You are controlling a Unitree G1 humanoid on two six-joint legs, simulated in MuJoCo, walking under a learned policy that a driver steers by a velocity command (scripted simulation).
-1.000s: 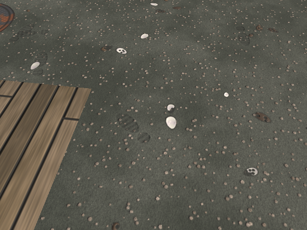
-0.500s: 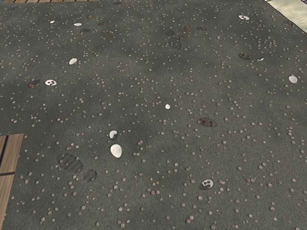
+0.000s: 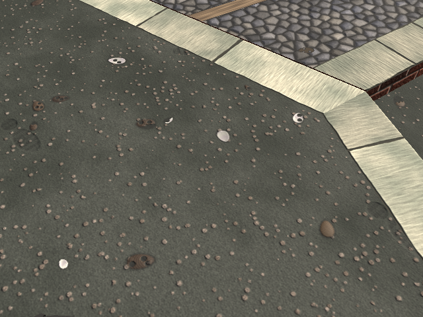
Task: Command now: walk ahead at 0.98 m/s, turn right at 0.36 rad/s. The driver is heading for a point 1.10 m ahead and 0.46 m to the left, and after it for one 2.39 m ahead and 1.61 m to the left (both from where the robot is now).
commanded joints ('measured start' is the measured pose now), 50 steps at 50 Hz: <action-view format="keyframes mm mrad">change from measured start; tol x32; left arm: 1 -56 -20 -33 -103 2 -8 -15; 7 -182 -4 -51 -114 3 -40 -14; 12 375 236 38 26 38 -55 64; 50 -222 -2 -69 -172 -16 -45 51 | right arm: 1 -56 -32 17 -43 7 -38 12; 12 130 -18 33 -55 75 2 8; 27 -395 13 55 -196 14 90 90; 32 160 -148 -13 -36 22 89 51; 50 22 -169 -42 -73 43 31 3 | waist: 1 89 95 138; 12 212 -168 -468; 26 27 28 168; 35 -36 322 -243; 39 81 -67 65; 50 -33 109 49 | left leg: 1 -85 252 -202 -321 121 144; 6 -45 230 -124 -368 614 160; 9 58 229 -108 133 1078 132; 11 -429 58 -129 822 -23 118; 13 -633 65 -247 1049 -17 137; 24 -619 141 -111 645 351 110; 31 -79 -76 42 382 224 227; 35 516 240 -920 -15 -40 521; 42 -238 61 -603 -225 145 363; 50 -21 18 -559 -106 629 224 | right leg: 1 -95 -37 92 -167 122 13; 9 623 91 -127 -648 21 -16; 11 1159 -327 345 -677 -343 -29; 12 1161 -467 733 -879 -458 -58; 17 632 -277 170 -998 -63 -3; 26 607 -159 -327 -1128 498 76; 31 742 -230 -331 -577 1316 90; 32 632 -229 -297 -266 1184 70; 34 40 61 -197 485 -323 114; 50 253 4 -44 -656 286 138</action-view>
